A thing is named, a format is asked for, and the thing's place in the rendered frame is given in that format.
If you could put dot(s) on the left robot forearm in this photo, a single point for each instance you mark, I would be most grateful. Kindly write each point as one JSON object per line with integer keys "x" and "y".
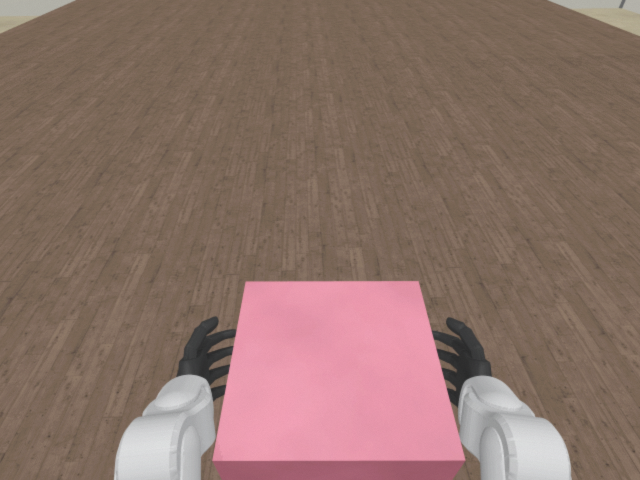
{"x": 174, "y": 431}

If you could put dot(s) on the right robot forearm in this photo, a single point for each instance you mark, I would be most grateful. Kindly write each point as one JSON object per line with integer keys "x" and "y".
{"x": 503, "y": 433}

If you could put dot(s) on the carton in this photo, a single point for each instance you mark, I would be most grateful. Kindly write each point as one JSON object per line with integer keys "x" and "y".
{"x": 336, "y": 380}

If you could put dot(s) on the left robot hand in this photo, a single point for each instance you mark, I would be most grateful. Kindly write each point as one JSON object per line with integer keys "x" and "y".
{"x": 197, "y": 360}

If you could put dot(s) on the right robot hand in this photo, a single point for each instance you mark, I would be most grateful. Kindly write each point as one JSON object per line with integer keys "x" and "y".
{"x": 471, "y": 361}

